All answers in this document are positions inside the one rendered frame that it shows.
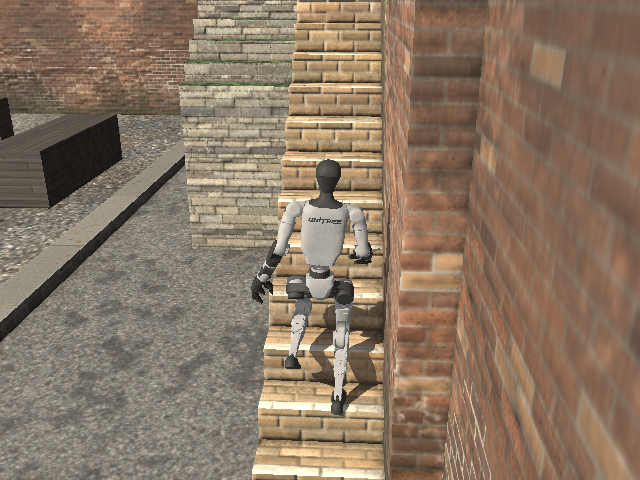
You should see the right robot shin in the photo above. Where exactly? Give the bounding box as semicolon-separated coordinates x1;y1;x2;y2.
333;331;350;401

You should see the robot right upper arm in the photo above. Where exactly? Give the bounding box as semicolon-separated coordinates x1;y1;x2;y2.
346;204;370;258

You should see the robot left forearm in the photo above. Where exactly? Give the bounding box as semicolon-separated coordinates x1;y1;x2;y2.
257;240;282;282

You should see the robot torso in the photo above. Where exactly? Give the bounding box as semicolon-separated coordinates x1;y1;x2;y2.
301;197;348;300

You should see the left robot hand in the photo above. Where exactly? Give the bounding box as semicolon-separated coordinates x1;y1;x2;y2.
251;276;274;304

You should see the robot left upper arm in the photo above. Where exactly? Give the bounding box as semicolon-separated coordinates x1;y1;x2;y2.
273;201;305;257

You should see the right robot hand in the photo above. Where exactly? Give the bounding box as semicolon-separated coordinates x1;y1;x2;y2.
348;250;372;264

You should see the robot right forearm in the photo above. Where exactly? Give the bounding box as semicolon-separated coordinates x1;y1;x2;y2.
361;242;373;261

